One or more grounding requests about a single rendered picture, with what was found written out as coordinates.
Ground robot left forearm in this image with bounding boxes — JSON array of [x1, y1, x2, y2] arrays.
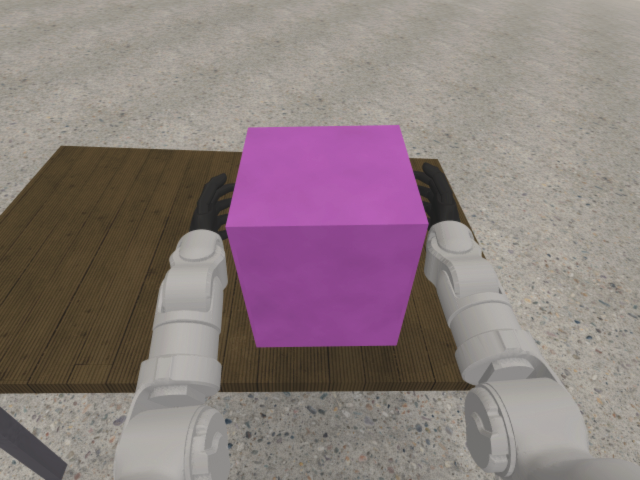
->
[[113, 229, 228, 480]]

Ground robot right forearm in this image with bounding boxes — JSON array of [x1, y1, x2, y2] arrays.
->
[[424, 221, 589, 450]]

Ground robot right hand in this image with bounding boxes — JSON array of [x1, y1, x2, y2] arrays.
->
[[413, 162, 461, 231]]

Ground carton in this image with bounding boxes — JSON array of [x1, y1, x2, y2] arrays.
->
[[225, 125, 429, 347]]

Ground left robot upper arm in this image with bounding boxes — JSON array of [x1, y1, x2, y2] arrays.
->
[[115, 405, 230, 480]]

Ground right robot upper arm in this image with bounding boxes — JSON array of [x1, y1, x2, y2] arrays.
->
[[464, 377, 640, 480]]

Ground robot left hand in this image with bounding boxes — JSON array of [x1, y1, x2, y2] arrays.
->
[[189, 173, 235, 240]]

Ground table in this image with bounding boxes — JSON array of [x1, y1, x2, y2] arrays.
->
[[0, 146, 486, 480]]

